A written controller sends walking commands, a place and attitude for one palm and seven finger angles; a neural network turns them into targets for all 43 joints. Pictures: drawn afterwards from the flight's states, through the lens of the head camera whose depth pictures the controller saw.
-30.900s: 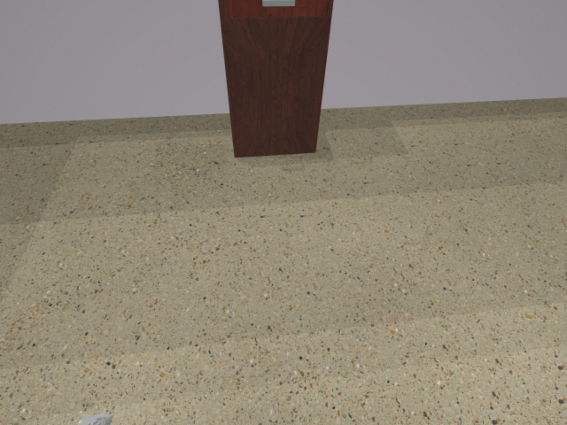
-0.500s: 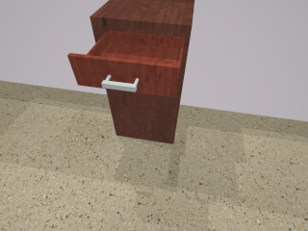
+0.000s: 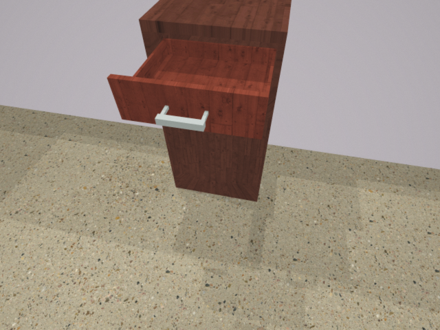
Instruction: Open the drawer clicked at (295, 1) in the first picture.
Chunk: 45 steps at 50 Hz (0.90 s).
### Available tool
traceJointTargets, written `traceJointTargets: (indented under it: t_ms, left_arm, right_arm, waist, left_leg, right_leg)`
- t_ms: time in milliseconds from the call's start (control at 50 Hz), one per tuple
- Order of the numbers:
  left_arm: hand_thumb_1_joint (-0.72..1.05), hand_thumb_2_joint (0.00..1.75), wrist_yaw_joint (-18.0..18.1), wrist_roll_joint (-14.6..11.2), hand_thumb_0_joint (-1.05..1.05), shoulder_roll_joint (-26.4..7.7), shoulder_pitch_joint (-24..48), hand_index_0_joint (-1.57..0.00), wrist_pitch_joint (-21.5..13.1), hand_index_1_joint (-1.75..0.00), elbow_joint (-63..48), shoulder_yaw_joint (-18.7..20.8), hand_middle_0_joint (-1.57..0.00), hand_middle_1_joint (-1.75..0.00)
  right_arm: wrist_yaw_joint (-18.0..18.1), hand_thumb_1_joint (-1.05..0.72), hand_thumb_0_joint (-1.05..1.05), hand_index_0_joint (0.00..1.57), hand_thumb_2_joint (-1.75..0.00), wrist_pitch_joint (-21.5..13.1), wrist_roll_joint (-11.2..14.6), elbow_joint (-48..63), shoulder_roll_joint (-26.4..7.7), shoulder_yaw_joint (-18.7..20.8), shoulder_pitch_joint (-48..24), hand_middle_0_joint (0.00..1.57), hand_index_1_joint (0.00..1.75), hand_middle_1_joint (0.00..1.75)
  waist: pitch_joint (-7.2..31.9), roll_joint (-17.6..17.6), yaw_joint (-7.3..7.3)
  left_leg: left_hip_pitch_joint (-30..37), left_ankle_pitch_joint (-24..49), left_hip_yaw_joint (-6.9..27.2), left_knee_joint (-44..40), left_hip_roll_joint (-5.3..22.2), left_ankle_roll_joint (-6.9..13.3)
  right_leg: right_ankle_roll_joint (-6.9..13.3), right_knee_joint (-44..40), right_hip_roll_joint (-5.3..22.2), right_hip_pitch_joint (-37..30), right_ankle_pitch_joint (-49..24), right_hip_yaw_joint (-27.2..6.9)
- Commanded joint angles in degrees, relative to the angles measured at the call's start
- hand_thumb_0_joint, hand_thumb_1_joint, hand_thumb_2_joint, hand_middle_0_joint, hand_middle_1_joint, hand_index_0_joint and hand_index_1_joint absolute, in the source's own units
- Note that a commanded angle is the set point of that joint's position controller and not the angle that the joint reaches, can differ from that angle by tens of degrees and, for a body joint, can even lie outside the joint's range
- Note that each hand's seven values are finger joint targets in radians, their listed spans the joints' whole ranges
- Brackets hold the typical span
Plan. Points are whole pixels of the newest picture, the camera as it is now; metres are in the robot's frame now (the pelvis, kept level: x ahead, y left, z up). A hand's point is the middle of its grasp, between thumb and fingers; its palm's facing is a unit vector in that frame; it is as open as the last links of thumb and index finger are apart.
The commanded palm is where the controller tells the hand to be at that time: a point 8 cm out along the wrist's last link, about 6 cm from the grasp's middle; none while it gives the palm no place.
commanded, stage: let the arm hang, fingers relaxed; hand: left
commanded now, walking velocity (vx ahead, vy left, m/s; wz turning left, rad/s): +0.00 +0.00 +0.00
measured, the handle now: (182, 117) +0.61 +0.14 +0.03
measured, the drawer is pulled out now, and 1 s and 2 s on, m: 0.28 0.28 0.28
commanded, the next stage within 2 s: look to check the result in 0.34 s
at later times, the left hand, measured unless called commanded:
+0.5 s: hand out of the picture +0.00 +0.14 -0.18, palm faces +0.04 -0.98 -0.18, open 7.3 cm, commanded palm none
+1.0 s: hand out of the picture +0.02 +0.14 -0.18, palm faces +0.04 -0.98 -0.18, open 7.4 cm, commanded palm none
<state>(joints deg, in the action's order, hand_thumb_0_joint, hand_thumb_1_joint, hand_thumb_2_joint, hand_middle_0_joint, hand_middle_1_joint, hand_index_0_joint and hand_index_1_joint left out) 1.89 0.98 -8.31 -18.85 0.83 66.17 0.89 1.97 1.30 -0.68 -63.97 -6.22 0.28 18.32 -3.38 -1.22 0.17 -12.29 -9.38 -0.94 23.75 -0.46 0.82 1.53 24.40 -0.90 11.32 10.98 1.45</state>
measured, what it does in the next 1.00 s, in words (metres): stands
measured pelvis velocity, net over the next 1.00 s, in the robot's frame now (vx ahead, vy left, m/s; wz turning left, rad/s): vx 0.03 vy -0.02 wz -0.01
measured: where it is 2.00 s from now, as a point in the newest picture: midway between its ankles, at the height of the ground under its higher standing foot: outside the picture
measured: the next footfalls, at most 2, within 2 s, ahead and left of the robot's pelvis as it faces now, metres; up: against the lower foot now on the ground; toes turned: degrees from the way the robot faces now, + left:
none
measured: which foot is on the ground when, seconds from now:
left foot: down 0.00-1.00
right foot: down 0.00-1.00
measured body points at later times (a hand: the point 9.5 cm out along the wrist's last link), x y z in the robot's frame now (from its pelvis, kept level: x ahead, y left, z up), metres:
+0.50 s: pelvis +0.01 -0.02 +0.00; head +0.03 -0.03 +0.45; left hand +0.00 +0.20 -0.16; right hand -0.02 -0.22 -0.17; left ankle +0.04 +0.11 -0.74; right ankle +0.03 -0.10 -0.74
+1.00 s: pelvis +0.03 -0.02 +0.00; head +0.04 -0.03 +0.45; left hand +0.02 +0.19 -0.16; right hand +0.01 -0.23 -0.16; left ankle +0.04 +0.11 -0.74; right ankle +0.03 -0.10 -0.74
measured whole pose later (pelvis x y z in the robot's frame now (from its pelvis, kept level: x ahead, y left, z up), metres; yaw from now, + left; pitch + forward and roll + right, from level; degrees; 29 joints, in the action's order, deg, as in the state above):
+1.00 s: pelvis +0.03 -0.02 +0.00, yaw -1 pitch -2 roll +0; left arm 2.3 0.8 -6.8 -15.6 -0.2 65.1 1.6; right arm 2.6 0.9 -0.9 -64.8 -6.2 1.2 15.8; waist -3.9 -0.4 0.6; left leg -10.4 -11.8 -0.5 24.1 1.9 -1.3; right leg 3.5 23.1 -3.3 8.8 12.5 1.7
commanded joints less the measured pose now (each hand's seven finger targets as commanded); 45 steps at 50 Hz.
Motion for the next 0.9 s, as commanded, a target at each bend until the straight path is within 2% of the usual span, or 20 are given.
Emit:
traceJointTargets:
  t_ms: [0,140,180,220,300,360,380,480,540,560,580,640,700,780,860,880]
  left_arm:
    - [0.9,0.9,0.4,-0.2,0.0,-5.0,-3.6,-0.2,-0.9,-0.3,-1.3,0.8,-0.2,-0.3]
    - [0.9,0.9,0.5,-0.2,0.0,-4.3,-2.2,-0.2,-1.3,-0.3,-2.1,1.1,-0.2,-0.3]
    - [0.9,0.9,0.6,-0.3,0.0,-4.3,-2.3,-0.2,-1.4,-0.3,-2.2,1.2,-0.2,-0.3]
    - [0.9,0.9,0.5,-0.3,0.0,-4.4,-1.8,-0.2,-1.4,-0.3,-2.4,1.3,-0.2,-0.3]
    - [0.9,0.9,0.5,-0.3,0.0,-4.3,-1.4,-0.2,-1.4,-0.3,-2.3,1.4,-0.2,-0.3]
    - [0.9,0.9,0.5,-0.4,0.0,-4.3,-1.4,-0.2,-1.5,-0.3,-2.3,1.5,-0.2,-0.3]
    - [0.9,0.9,0.6,-0.4,0.0,-4.2,-1.8,-0.2,-1.5,-0.3,-2.1,1.4,-0.2,-0.3]
    - [0.9,0.9,0.6,-0.4,0.0,-4.1,-1.8,-0.2,-1.5,-0.3,-2.1,1.3,-0.2,-0.3]
    - [0.9,0.9,0.5,-0.5,0.0,-4.0,-1.7,-0.2,-1.5,-0.3,-1.8,1.3,-0.2,-0.3]
    - [0.9,0.9,0.5,-0.5,0.0,-4.1,-1.7,-0.2,-1.5,-0.3,-1.8,1.4,-0.2,-0.3]
    - [0.9,0.9,0.6,-0.4,0.0,-4.1,-1.8,-0.2,-1.6,-0.3,-1.8,1.4,-0.2,-0.3]
    - [0.9,0.9,0.6,-0.5,0.0,-3.8,-1.9,-0.2,-1.7,-0.3,-1.7,1.4,-0.2,-0.3]
    - [0.9,0.9,0.7,-0.4,0.0,-3.8,-1.8,-0.2,-1.7,-0.3,-1.5,1.4,-0.2,-0.3]
    - [0.9,0.9,0.7,-0.4,0.0,-4.1,-1.8,-0.2,-1.7,-0.3,-1.7,1.4,-0.2,-0.3]
    - [0.9,0.9,0.6,-0.4,0.0,-4.0,-1.3,-0.2,-1.6,-0.3,-1.8,1.5,-0.2,-0.3]
    - [0.9,0.9,0.7,-0.4,0.0,-4.1,-1.6,-0.2,-1.7,-0.3,-2.0,1.4,-0.2,-0.3]
  right_arm:
    - [0.3,-0.9,0.0,0.2,-0.9,-0.9,-0.1,1.1,-5.1,1.2,4.7,0.2,0.3,0.3]
    - [0.3,-0.9,0.0,0.2,-0.9,-1.1,-0.2,0.4,-3.3,1.2,4.8,0.2,0.3,0.3]
    - [0.3,-0.9,0.0,0.2,-0.9,-1.1,-0.1,0.5,-3.2,1.3,4.8,0.2,0.3,0.3]
    - [0.4,-0.9,0.0,0.2,-0.9,-1.2,-0.2,0.4,-3.1,1.3,4.9,0.2,0.3,0.3]
    - [0.4,-0.9,0.0,0.2,-0.9,-1.1,-0.2,0.3,-3.1,1.3,5.0,0.2,0.3,0.3]
    - [0.5,-0.9,0.0,0.2,-0.9,-1.3,-0.1,0.1,-3.4,1.2,4.8,0.2,0.3,0.3]
    - [0.6,-0.9,0.0,0.2,-0.9,-1.1,0.0,0.3,-3.2,1.3,4.6,0.2,0.3,0.3]
    - [0.6,-0.9,0.0,0.2,-0.9,-0.8,-0.1,0.1,-3.3,1.3,4.5,0.2,0.3,0.3]
    - [0.7,-0.9,0.0,0.2,-0.9,-1.0,-0.1,0.0,-3.4,1.3,4.4,0.2,0.3,0.3]
    - [0.7,-0.9,0.0,0.2,-0.9,-1.1,-0.1,0.1,-3.6,1.3,4.3,0.2,0.3,0.3]
    - [0.7,-0.9,0.0,0.2,-0.9,-1.0,0.0,0.2,-3.5,1.4,4.3,0.2,0.3,0.3]
    - [0.8,-0.9,0.0,0.2,-0.9,-1.1,-0.1,0.0,-3.7,1.4,4.0,0.2,0.3,0.3]
    - [0.8,-0.9,0.0,0.2,-0.9,-1.1,0.0,0.1,-3.5,1.5,3.4,0.2,0.3,0.3]
    - [0.8,-0.9,0.0,0.2,-0.9,-1.0,0.1,0.2,-3.8,1.5,3.0,0.2,0.3,0.3]
    - [0.8,-0.9,0.0,0.2,-0.9,-1.0,-0.1,0.1,-3.9,1.5,2.7,0.2,0.3,0.3]
    - [0.8,-0.9,0.0,0.2,-0.9,-1.0,0.0,0.1,-3.9,1.6,2.6,0.2,0.3,0.3]
  waist:
    - [-4.0,1.4,-0.05]
    - [-3.9,0.7,0.05]
    - [-3.3,1.3,-0.03]
    - [-3.3,0.2,0.07]
    - [-3.5,1.1,0.23]
    - [-2.1,0.2,0.14]
    - [-2.0,1.0,0.04]
    - [-3.5,0.7,0.18]
    - [-2.0,-0.4,0.34]
    - [-1.9,-0.1,0.36]
    - [-2.1,1.6,0.25]
    - [-1.1,0.7,0.4]
    - [-2.0,-0.3,0.38]
    - [-2.3,1.0,0.2]
    - [-2.8,0.3,0.29]
    - [-2.1,1.5,0.18]
  left_leg:
    - [-2.3,-8.6,6.2,-6.4,5.6,1.5]
    - [-1.1,-3.7,4.5,-4.3,4.9,1.0]
    - [-0.5,-2.9,4.1,-3.7,5.1,0.9]
    - [-0.8,-2.8,4.1,-3.9,5.1,1.0]
    - [-0.1,-2.0,3.9,-3.7,5.2,0.8]
    - [0.7,-0.6,3.8,-3.5,5.3,0.7]
    - [1.2,-0.8,3.6,-3.2,5.4,0.7]
    - [1.3,-1.3,3.3,-2.9,5.2,0.5]
    - [1.9,-0.2,3.4,-2.9,5.4,0.5]
    - [1.9,-0.2,3.4,-2.9,5.5,0.5]
    - [2.0,0.3,3.4,-2.7,5.6,0.5]
    - [2.5,1.5,3.1,-2.5,5.7,0.4]
    - [2.7,1.7,3.1,-2.6,5.8,0.4]
    - [2.7,1.4,3.1,-2.7,5.9,0.3]
    - [2.3,1.0,3.2,-2.8,5.7,0.2]
    - [2.9,1.1,3.2,-2.8,5.9,0.3]
  right_leg:
    - [1.5,-6.4,4.7,4.0,6.9,-5.4]
    - [1.8,-6.8,5.4,4.5,5.5,-6.4]
    - [1.8,-7.1,5.2,4.2,5.3,-6.5]
    - [1.9,-7.1,5.4,3.6,4.8,-6.6]
    - [1.9,-7.6,5.4,3.7,4.7,-6.4]
    - [2.0,-7.3,5.4,2.5,2.8,-6.4]
    - [2.0,-7.9,5.3,2.7,3.3,-6.5]
    - [2.0,-8.8,5.3,3.8,5.0,-6.8]
    - [2.0,-8.2,5.3,2.6,2.8,-6.9]
    - [2.0,-8.1,5.4,2.5,2.5,-6.8]
    - [1.9,-8.2,5.1,2.4,2.0,-6.7]
    - [1.9,-7.8,5.4,1.5,-0.4,-6.6]
    - [1.8,-7.8,5.5,1.9,-1.3,-6.5]
    - [1.7,-7.9,5.3,1.9,-1.2,-6.5]
    - [1.7,-8.1,5.4,1.9,-0.3,-6.6]
    - [1.6,-8.3,5.2,1.6,-0.2,-6.6]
